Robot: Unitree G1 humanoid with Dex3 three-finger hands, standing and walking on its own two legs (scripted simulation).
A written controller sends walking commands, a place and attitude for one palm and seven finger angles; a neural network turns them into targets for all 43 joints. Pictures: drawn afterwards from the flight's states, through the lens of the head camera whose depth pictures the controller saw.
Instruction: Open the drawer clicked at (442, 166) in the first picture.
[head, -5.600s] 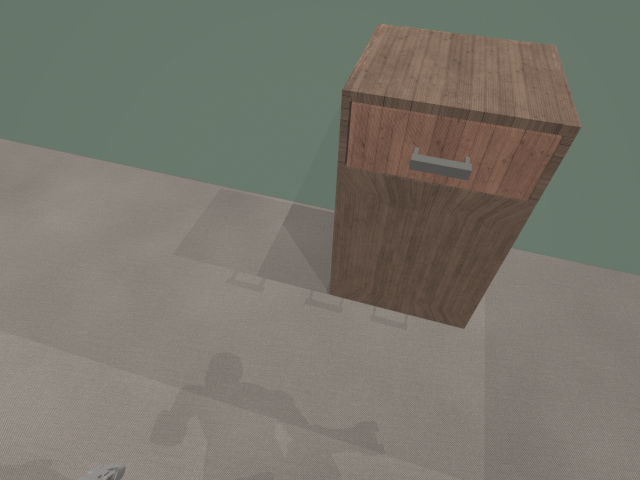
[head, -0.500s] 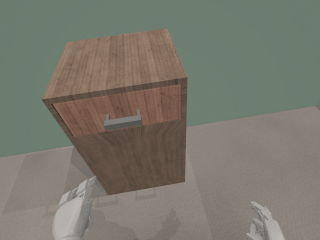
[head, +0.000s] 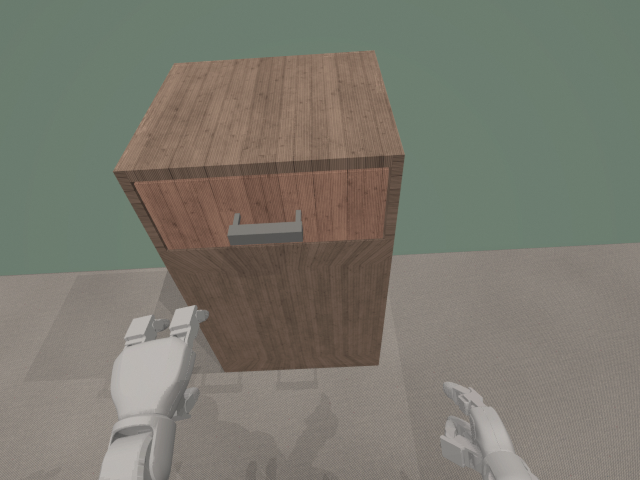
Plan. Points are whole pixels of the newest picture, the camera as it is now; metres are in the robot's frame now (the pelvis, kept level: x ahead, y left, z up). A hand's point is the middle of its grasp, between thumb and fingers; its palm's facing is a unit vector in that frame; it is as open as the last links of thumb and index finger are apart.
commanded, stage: raise the hand with hooked fingers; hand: left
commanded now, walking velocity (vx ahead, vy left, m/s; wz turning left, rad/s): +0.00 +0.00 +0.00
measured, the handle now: (267, 224) +0.55 +0.19 -0.04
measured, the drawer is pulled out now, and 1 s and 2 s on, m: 0.00 0.00 0.00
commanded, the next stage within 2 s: move the hooked fingers above the handle in 1.14 s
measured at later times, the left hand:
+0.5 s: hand (169, 311) +0.29 +0.24 +0.07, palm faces +0.09 -0.11 -0.99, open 13.3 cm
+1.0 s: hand (152, 273) +0.33 +0.27 +0.09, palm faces +0.02 -0.10 -0.99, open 13.8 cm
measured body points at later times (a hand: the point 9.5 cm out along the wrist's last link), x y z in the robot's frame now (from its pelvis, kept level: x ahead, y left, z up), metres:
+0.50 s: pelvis +0.01 +0.01 +0.02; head +0.02 -0.02 +0.47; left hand +0.28 +0.24 +0.12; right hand +0.22 -0.22 -0.08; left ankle +0.01 +0.13 -0.71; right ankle +0.00 -0.08 -0.71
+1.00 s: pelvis +0.02 +0.03 +0.03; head +0.04 +0.00 +0.47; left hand +0.32 +0.27 +0.15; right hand +0.20 -0.19 -0.09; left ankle +0.01 +0.13 -0.71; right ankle +0.00 -0.08 -0.71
